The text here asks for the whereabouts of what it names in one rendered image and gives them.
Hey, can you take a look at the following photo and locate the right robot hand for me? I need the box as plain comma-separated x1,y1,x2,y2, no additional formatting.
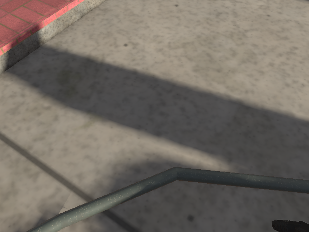
271,219,309,232

